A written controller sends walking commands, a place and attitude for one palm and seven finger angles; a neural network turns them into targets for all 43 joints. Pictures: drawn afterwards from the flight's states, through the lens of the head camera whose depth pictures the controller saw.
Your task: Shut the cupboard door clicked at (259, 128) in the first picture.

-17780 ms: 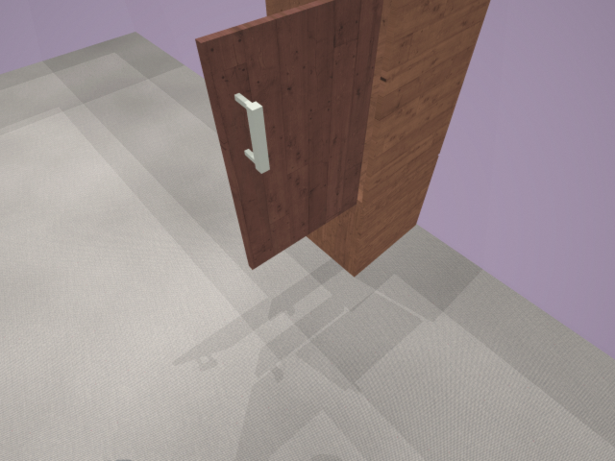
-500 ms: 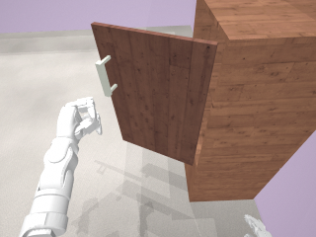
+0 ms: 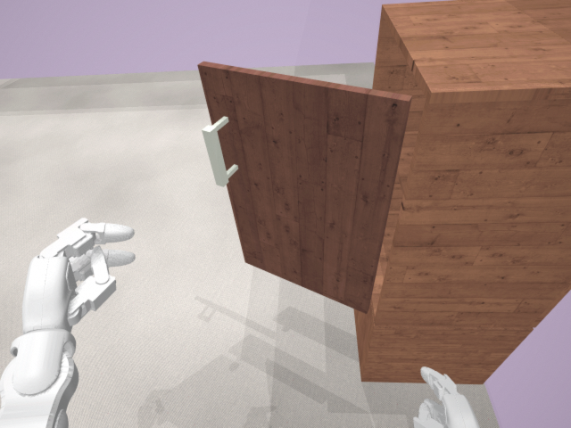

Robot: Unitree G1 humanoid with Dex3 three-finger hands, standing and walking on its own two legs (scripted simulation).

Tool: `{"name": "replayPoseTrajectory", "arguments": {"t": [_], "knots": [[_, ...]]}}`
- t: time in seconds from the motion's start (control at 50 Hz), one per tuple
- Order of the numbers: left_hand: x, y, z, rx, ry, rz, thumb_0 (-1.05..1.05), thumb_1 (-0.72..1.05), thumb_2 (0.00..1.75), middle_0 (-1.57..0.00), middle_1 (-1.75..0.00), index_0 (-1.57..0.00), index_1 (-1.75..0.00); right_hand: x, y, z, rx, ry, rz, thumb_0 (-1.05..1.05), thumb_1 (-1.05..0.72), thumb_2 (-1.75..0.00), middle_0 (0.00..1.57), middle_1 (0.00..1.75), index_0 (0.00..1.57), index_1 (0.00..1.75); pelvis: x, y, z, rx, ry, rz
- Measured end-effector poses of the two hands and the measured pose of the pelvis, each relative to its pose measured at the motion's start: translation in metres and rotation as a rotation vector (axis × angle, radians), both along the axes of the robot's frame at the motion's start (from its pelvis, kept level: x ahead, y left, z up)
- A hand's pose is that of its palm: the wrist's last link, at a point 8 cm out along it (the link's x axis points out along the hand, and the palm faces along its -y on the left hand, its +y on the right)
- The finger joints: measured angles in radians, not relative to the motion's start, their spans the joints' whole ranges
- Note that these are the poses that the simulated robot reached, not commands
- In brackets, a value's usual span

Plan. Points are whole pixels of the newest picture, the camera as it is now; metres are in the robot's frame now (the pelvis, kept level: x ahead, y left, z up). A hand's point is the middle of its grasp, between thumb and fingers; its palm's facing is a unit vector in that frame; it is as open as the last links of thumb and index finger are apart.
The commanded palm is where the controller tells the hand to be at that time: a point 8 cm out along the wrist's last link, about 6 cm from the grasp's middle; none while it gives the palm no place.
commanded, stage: draw the hand back to the body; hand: left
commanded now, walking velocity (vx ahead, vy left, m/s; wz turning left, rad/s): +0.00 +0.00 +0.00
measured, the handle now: (222, 152) +0.60 +0.20 +0.08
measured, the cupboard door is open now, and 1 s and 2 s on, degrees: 64 64 64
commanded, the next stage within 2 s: step back with the hand held close in 0.60 s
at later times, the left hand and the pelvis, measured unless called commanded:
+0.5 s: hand (61, 314) +0.19 +0.27 +0.15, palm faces +0.46 -0.80 -0.38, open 7.3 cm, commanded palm +0.14 +0.30 +0.17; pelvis +0.00 +0.00 +0.00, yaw +0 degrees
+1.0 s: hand (58, 313) +0.19 +0.28 +0.14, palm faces +0.37 -0.80 -0.48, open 7.4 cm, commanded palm +0.13 +0.32 +0.17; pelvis -0.01 +0.02 -0.01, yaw +0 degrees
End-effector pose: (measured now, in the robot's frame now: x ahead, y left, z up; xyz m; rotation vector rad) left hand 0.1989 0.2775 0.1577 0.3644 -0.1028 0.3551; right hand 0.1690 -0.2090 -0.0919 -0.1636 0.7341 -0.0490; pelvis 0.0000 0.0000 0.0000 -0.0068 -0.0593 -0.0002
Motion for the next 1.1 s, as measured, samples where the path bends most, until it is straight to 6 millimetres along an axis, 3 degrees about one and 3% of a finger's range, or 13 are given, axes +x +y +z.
{"name": "replayPoseTrajectory", "arguments": {"t": [0.16, 0.34, 0.5, 0.78, 0.98, 1.1], "knots": [[-0.029, 0.014, 0.004, 0.055, 0.022, 0.053, 0.01, 0.89, 0.9, -0.53, -0.65, -0.52, -0.65, -0.004, -0.008, -0.001, -0.017, 0.012, -0.028, 0.01, -0.91, -0.89, 0.2, 0.3, 0.2, 0.3, 0.005, 0.001, 0.0, -0.002, -0.001, -0.004], [-0.06, 0.03, 0.018, 0.12, -0.009, 0.133, 0.01, 0.89, 0.9, -0.3, -0.4, -0.3, -0.4, 0.008, -0.009, 0.007, -0.034, -0.049, -0.018, 0.01, -0.91, -0.89, 0.2, 0.3, 0.2, 0.3, 0.004, 0.004, -0.001, -0.005, -0.008, 0.002], [-0.053, 0.026, 0.009, 0.069, -0.011, 0.123, 0.01, 0.89, 0.9, -0.23, -0.32, -0.22, -0.32, 0.012, -0.001, 0.01, -0.034, -0.061, 0.004, 0.01, -0.91, -0.89, 0.2, 0.3, 0.2, 0.3, 0.0, 0.004, -0.001, -0.001, -0.005, 0.005], [-0.046, 0.029, 0.021, 0.123, -0.028, 0.097, 0.01, 0.89, 0.9, -0.21, -0.3, -0.21, -0.3, 0.002, -0.003, 0.004, -0.021, -0.025, -0.022, 0.01, -0.91, -0.89, 0.2, 0.3, 0.2, 0.3, 0.003, 0.006, -0.001, -0.009, 0.011, 0.0], [-0.043, 0.038, 0.005, 0.161, 0.028, 0.036, 0.01, 0.89, 0.9, -0.21, -0.3, -0.21, -0.3, -0.017, -0.022, 0.002, -0.092, 0.061, -0.118, 0.01, -0.91, -0.89, 0.2, 0.3, 0.2, 0.3, -0.006, 0.02, -0.006, -0.014, 0.09, 0.002], [-0.051, 0.048, 0.014, 0.217, 0.0, -0.004, 0.01, 0.89, 0.9, -0.21, -0.3, -0.21, -0.3, -0.029, -0.017, 0.009, -0.121, 0.056, -0.147, 0.01, -0.91, -0.89, 0.2, 0.3, 0.2, 0.3, -0.018, 0.029, -0.009, -0.005, 0.09, -0.012]]}}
